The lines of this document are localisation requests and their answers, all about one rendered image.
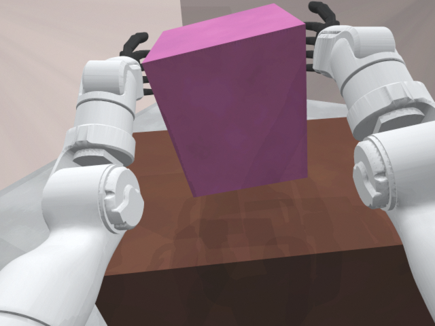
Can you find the carton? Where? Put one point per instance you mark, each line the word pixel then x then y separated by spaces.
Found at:
pixel 232 92

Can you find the pedestal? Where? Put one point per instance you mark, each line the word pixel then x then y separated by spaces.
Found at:
pixel 305 252

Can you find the robot right forearm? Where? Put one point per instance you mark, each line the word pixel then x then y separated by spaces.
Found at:
pixel 372 77

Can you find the robot right upper arm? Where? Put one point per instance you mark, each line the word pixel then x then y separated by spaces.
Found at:
pixel 395 171

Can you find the right robot hand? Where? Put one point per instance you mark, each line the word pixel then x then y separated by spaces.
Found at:
pixel 328 17

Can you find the robot left upper arm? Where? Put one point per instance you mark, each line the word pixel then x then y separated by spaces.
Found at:
pixel 87 210

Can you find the robot left forearm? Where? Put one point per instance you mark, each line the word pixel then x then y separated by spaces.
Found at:
pixel 103 128

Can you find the left robot hand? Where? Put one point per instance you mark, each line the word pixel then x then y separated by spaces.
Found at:
pixel 128 49

